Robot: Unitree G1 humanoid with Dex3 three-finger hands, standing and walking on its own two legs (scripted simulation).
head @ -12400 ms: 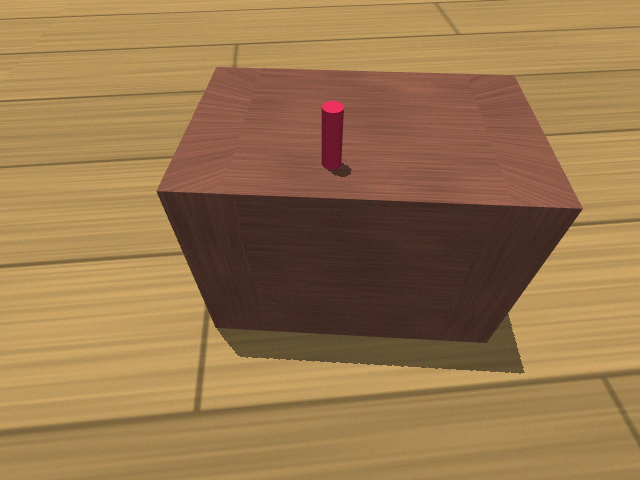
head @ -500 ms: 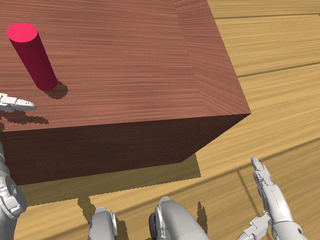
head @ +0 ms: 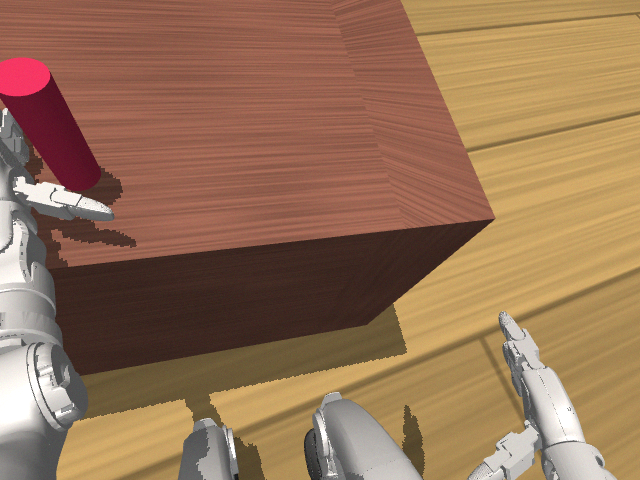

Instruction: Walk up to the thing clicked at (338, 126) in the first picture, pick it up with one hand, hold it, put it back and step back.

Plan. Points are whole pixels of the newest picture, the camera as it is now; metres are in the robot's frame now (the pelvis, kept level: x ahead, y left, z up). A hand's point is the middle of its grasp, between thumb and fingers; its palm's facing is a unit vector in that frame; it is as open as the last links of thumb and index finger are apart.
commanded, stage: close in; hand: left
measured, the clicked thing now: (54, 133) +0.53 +0.21 +0.06
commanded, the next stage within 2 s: close in 0.16 s
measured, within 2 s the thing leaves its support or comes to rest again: leaves its support in 1.28 s
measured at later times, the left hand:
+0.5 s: hand (67, 147) +0.52 +0.21 +0.04, palm faces +0.16 -0.99 +0.03, open 16.6 cm
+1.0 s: hand (77, 151) +0.52 +0.20 +0.04, palm faces +0.13 -0.99 +0.02, open 7.2 cm
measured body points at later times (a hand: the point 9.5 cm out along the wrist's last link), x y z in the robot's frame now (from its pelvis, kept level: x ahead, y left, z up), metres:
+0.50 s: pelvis +0.00 -0.01 +0.00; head +0.15 +0.04 +0.42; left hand +0.51 +0.26 +0.04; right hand +0.16 -0.26 +0.01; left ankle +0.02 +0.11 -0.63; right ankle +0.03 -0.13 -0.63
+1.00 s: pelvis +0.01 +0.00 +0.01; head +0.15 +0.05 +0.43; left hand +0.50 +0.25 +0.04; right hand +0.17 -0.26 +0.02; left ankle +0.02 +0.11 -0.63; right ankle +0.03 -0.13 -0.63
